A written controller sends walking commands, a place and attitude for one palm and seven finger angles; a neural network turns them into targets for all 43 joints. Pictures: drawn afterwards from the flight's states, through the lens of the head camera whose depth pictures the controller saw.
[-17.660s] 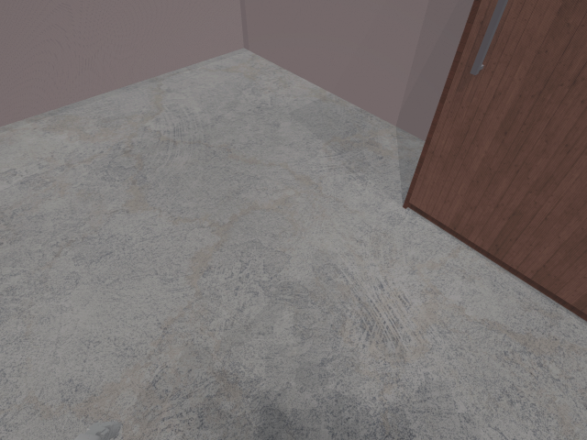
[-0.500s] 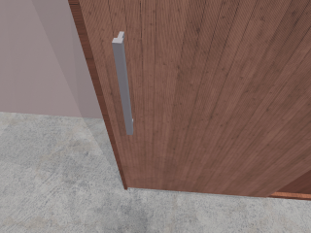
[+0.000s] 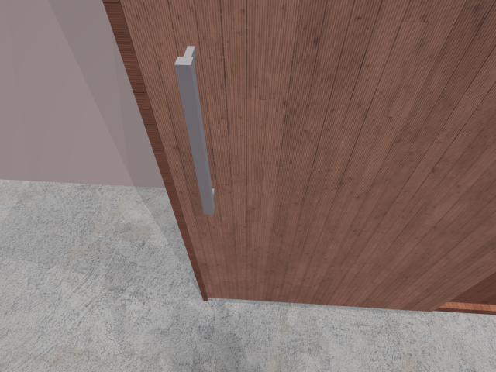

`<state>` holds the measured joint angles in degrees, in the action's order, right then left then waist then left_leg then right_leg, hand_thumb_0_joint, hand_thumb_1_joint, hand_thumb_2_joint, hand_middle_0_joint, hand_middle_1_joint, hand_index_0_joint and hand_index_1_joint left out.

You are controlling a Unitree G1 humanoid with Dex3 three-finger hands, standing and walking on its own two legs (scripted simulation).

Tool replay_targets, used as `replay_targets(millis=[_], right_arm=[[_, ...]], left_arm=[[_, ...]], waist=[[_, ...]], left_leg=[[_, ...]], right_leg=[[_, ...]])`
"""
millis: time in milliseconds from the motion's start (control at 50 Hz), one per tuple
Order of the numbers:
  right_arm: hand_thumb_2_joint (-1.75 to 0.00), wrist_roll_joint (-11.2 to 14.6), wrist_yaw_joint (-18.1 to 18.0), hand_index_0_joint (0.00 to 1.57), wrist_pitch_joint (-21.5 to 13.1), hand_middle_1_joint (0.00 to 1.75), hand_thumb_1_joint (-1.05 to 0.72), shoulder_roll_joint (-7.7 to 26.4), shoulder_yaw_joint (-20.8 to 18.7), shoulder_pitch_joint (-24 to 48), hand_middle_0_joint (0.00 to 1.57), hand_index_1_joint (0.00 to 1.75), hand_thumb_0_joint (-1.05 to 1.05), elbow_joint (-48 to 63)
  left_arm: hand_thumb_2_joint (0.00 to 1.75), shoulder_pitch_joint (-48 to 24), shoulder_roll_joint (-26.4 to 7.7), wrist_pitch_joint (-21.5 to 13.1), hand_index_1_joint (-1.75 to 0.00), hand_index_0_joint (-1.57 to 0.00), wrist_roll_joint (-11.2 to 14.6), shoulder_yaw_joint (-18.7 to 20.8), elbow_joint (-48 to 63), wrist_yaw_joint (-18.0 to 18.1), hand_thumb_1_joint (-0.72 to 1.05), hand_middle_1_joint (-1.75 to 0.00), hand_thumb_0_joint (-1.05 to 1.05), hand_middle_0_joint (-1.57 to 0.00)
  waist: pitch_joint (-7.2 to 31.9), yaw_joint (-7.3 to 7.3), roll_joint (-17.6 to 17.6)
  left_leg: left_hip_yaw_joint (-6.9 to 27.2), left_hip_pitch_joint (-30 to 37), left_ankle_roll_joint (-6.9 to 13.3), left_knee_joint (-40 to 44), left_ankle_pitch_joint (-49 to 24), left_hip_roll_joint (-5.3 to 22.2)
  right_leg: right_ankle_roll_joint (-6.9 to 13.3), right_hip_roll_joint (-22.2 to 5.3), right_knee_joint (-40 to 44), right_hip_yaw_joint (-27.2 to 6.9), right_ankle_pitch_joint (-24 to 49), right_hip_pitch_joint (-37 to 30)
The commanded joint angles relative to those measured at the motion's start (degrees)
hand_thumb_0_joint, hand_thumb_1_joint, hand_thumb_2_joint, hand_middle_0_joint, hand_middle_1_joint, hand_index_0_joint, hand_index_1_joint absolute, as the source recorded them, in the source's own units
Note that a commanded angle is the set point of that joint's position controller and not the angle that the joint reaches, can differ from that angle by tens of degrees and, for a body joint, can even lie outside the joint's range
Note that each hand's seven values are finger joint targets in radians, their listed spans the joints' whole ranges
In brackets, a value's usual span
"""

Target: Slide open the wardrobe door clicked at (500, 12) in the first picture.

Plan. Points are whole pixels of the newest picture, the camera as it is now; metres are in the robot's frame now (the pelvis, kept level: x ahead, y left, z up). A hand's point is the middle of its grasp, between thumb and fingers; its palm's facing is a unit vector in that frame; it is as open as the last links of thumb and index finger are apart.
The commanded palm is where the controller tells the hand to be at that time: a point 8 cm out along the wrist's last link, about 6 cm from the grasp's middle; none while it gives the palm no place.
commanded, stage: look again from close up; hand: left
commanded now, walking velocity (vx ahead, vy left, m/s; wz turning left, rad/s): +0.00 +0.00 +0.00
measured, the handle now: (201, 147) +0.44 +0.11 +0.12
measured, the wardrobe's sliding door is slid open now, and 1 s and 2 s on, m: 0.00 0.00 0.00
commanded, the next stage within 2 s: raise the hand with hooked fingers in 0.94 s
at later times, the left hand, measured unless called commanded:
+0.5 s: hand out of the picture -0.03 +0.21 -0.18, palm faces +0.01 -0.98 -0.19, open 7.4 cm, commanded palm none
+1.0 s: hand out of the picture -0.05 +0.23 -0.18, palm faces +0.00 -0.98 -0.20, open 7.4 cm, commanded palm none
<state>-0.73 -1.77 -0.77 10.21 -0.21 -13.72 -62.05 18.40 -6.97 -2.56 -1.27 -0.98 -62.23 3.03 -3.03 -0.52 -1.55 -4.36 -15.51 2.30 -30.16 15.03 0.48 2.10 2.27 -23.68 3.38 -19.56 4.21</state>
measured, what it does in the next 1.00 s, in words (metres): shifts its weight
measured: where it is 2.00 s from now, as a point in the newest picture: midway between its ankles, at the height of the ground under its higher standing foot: outside the picture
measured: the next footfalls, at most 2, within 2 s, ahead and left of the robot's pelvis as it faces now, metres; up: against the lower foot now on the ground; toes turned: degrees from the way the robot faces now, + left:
none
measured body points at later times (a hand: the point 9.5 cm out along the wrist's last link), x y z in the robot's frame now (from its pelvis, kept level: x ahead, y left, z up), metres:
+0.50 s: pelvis -0.02 +0.03 +0.00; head -0.01 +0.04 +0.45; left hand -0.03 +0.26 -0.16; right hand +0.00 -0.20 -0.15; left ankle +0.01 +0.09 -0.74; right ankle -0.08 -0.09 -0.74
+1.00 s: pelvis -0.03 +0.04 +0.00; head -0.02 +0.05 +0.45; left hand -0.05 +0.28 -0.16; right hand +0.01 -0.20 -0.14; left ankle +0.01 +0.09 -0.74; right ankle -0.08 -0.09 -0.74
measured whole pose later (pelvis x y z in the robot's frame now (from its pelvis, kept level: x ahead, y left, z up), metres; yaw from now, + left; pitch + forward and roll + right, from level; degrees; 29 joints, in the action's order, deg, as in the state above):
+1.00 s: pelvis -0.03 +0.04 +0.00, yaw +0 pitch +0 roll +0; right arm -0.3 -1.3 -1.3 10.9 -0.1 -12.4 -63.1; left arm 17.7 -11.4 -0.3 -1.5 -0.9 -63.3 1.5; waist -1.4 1.1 1.1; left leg -6.1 -14.2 6.2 -22.7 8.6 -3.9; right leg -1.3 -2.2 -24.1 2.3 -17.1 6.5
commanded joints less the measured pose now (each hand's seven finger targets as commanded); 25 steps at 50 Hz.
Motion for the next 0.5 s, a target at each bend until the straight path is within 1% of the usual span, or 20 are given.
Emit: replay_targets(millis=[0, 20, 60, 80, 100, 120, 160, 200, 220, 260, 300, 320, 360, 400, 420, 440, 460, 480], right_arm=[[-0.9, 0.0, -0.2, 0.2, -1.4, 0.3, -0.9, 4.1, -0.2, -5.1, 0.2, 0.3, 0.0, 4.1], [-0.9, 0.0, -0.3, 0.2, -1.6, 0.3, -0.9, 4.1, -0.1, -5.0, 0.2, 0.3, 0.0, 4.3], [-0.9, 0.0, -0.4, 0.2, -1.2, 0.3, -0.9, 4.3, -0.1, -4.4, 0.2, 0.3, 0.0, 4.8], [-0.9, 0.1, -0.3, 0.2, -1.1, 0.3, -0.9, 4.4, -0.1, -4.0, 0.2, 0.3, 0.0, 4.8], [-0.9, 0.0, -0.3, 0.2, -1.0, 0.3, -0.9, 4.6, -0.1, -3.8, 0.2, 0.3, 0.0, 4.7], [-0.9, 0.0, -0.2, 0.2, -1.0, 0.3, -0.9, 4.4, -0.1, -3.5, 0.2, 0.3, 0.0, 4.8], [-0.9, 0.0, -0.1, 0.2, -0.8, 0.3, -0.9, 4.9, -0.1, -3.1, 0.2, 0.3, 0.0, 4.7], [-0.9, -0.1, 0.1, 0.2, -0.7, 0.3, -0.9, 5.4, -0.2, -3.1, 0.2, 0.3, 0.0, 4.9], [-0.9, -0.1, 0.1, 0.2, -0.8, 0.3, -0.9, 5.1, -0.2, -2.8, 0.2, 0.3, 0.0, 4.9], [-0.9, -0.1, 0.2, 0.2, -0.8, 0.3, -0.9, 5.7, -0.2, -2.8, 0.2, 0.3, 0.0, 4.8], [-0.9, -0.2, 0.2, 0.2, -0.8, 0.3, -0.9, 6.0, -0.3, -2.9, 0.2, 0.3, 0.0, 4.8], [-0.9, -0.1, 0.2, 0.2, -0.9, 0.3, -0.9, 5.9, -0.3, -2.6, 0.2, 0.3, 0.0, 4.7], [-0.9, -0.1, 0.2, 0.2, -1.0, 0.3, -0.9, 6.4, -0.4, -2.6, 0.2, 0.3, 0.0, 4.6], [-0.9, -0.1, 0.1, 0.2, -1.1, 0.3, -0.9, 6.8, -0.5, -2.7, 0.2, 0.3, 0.0, 4.4], [-0.9, 0.0, 0.1, 0.2, -1.3, 0.3, -0.9, 6.7, -0.6, -2.7, 0.2, 0.3, 0.0, 4.2], [-0.9, 0.1, 0.1, 0.2, -1.4, 0.3, -0.9, 7.0, -0.6, -2.6, 0.2, 0.3, 0.0, 4.1], [-0.9, 0.1, 0.0, 0.2, -1.4, 0.3, -0.9, 7.0, -0.6, -2.6, 0.2, 0.3, 0.0, 3.9], [-0.9, 0.1, 0.0, 0.2, -1.4, 0.3, -0.9, 7.1, -0.6, -2.7, 0.2, 0.3, 0.0, 3.7]], left_arm=[[0.9, 4.0, -6.8, -0.9, -0.3, -0.2, 0.8, 1.3, 3.3, 0.7, 0.9, -0.3, 0.0, -0.2], [0.9, 4.6, -6.8, -0.7, -0.3, -0.2, 0.6, 1.3, 3.6, 0.7, 0.9, -0.3, 0.0, -0.2], [0.9, 4.0, -6.9, 0.1, -0.3, -0.2, 0.7, 1.2, 3.8, 0.6, 0.9, -0.3, 0.0, -0.2], [0.9, 3.7, -6.8, 0.5, -0.3, -0.2, 0.8, 1.1, 4.0, 0.5, 0.9, -0.3, 0.0, -0.2], [0.9, 3.4, -6.7, 0.8, -0.3, -0.2, 0.8, 1.0, 4.2, 0.4, 0.9, -0.3, 0.0, -0.2], [0.9, 3.4, -6.8, 0.8, -0.3, -0.2, 0.5, 1.1, 4.3, 0.3, 0.9, -0.3, 0.0, -0.2], [0.9, 3.1, -7.4, 1.4, -0.3, -0.2, 0.7, 1.0, 4.5, 0.2, 0.9, -0.3, 0.0, -0.2], [0.9, 2.8, -7.6, 1.8, -0.3, -0.2, 0.6, 1.1, 4.7, 0.0, 0.9, -0.3, 0.0, -0.2], [0.9, 3.2, -7.7, 1.7, -0.3, -0.2, 0.4, 1.1, 4.7, -0.1, 0.9, -0.3, 0.0, -0.2], [0.9, 3.2, -8.3, 1.8, -0.3, -0.2, 0.6, 1.1, 4.6, -0.3, 0.9, -0.3, 0.0, -0.2], [0.9, 3.0, -8.3, 1.9, -0.3, -0.2, 0.5, 1.0, 4.6, -0.4, 0.9, -0.3, 0.0, -0.2], [0.9, 3.2, -8.4, 1.9, -0.3, -0.2, 0.4, 1.1, 4.6, -0.5, 0.9, -0.3, 0.0, -0.2], [0.9, 3.3, -8.7, 2.0, -0.3, -0.2, 0.4, 1.1, 4.4, -0.6, 0.9, -0.3, 0.0, -0.2], [0.9, 3.6, -8.7, 2.1, -0.3, -0.2, 0.4, 1.1, 4.1, -0.7, 0.9, -0.3, 0.0, -0.2], [0.9, 3.7, -8.8, 1.9, -0.3, -0.2, 0.2, 1.2, 3.9, -0.7, 0.9, -0.3, 0.0, -0.2], [0.9, 3.9, -9.0, 1.9, -0.3, -0.2, 0.3, 1.2, 3.7, -0.7, 0.9, -0.3, 0.0, -0.2], [0.9, 3.9, -9.0, 1.9, -0.3, -0.2, 0.3, 1.2, 3.3, -0.7, 0.9, -0.3, 0.0, -0.2], [0.9, 3.9, -8.9, 2.0, -0.3, -0.2, 0.4, 1.1, 3.1, -0.8, 0.9, -0.3, 0.0, -0.2]], waist=[[7.3, -0.7, 3.2], [6.6, -0.17, 2.2], [3.4, -0.1, 3.6], [1.6, 0.03, 4.3], [0.4, 0.1, 4.1], [-1.1, 0.51, 3.6], [-2.8, 0.59, 2.5], [-3.9, 0.62, 3.0], [-3.4, 1.14, 1.6], [-1.8, 0.97, 1.8], [-2.0, 0.87, 1.5], [-2.0, 1.22, 0.7], [-1.2, 1.17, -0.2], [0.3, 1.16, 0.0], [0.5, 1.43, 0.8], [1.4, 1.32, 1.0], [1.6, 1.29, 0.7], [1.4, 1.19, 0.5]], left_leg=[[6.7, 5.0, 1.0, -0.5, -18.4, 4.3], [6.6, 5.2, 1.1, -0.8, -20.7, 4.5], [7.1, 3.9, 1.3, 0.4, -18.8, 4.6], [7.5, 3.3, 1.4, 1.5, -16.8, 4.7], [7.9, 2.7, 1.5, 2.6, -14.6, 4.8], [8.0, 1.7, 1.6, 3.1, -14.9, 4.7], [9.0, 0.8, 1.9, 5.3, -9.4, 4.8], [10.1, -0.6, 2.0, 7.3, -4.6, 4.8], [10.0, -0.7, 2.2, 7.4, -5.9, 4.9], [10.4, 0.3, 2.2, 8.3, -4.0, 4.9], [11.1, 0.3, 2.2, 9.6, -1.5, 5.1], [11.2, -0.2, 2.4, 9.9, -2.3, 5.3], [11.7, 0.3, 2.4, 11.2, -0.8, 5.7], [12.4, 1.7, 2.6, 11.9, -1.1, 6.2], [12.1, 1.7, 2.8, 11.4, -3.2, 6.2], [12.0, 2.5, 2.8, 11.2, -4.3, 6.2], [11.9, 3.0, 2.7, 11.4, -4.8, 6.3], [12.3, 3.1, 2.7, 12.0, -3.6, 6.3]], right_leg=[[2.1, -9.5, -2.8, -6.1, 34.2, 1.0], [1.9, -9.3, -3.0, -5.8, 33.5, 1.4], [1.6, -8.6, -2.3, -5.7, 26.7, 3.6], [1.5, -8.2, -1.8, -5.6, 21.8, 5.0], [1.3, -7.9, -1.1, -5.6, 16.5, 6.0], [1.3, -7.7, -0.8, -5.3, 15.6, 6.1], [1.2, -7.3, 0.1, -5.7, 7.1, 7.7], [1.1, -6.8, 0.8, -5.4, 1.2, 8.6], [1.1, -7.0, 0.9, -5.2, 2.4, 7.8], [1.0, -7.1, 1.0, -5.5, 0.9, 7.7], [0.9, -6.9, 1.1, -5.4, -0.2, 8.5], [0.8, -7.0, 1.2, -5.1, 0.8, 7.7], [0.7, -7.0, 0.8, -4.8, 0.6, 7.9], [0.5, -6.7, 0.5, -4.6, 1.3, 7.7], [0.3, -7.0, 0.8, -4.4, 2.5, 6.9], [0.4, -7.2, 0.9, -4.7, 2.9, 6.8], [0.3, -7.3, 1.1, -4.6, 3.1, 6.9], [0.2, -7.2, 1.1, -4.6, 2.4, 7.3]])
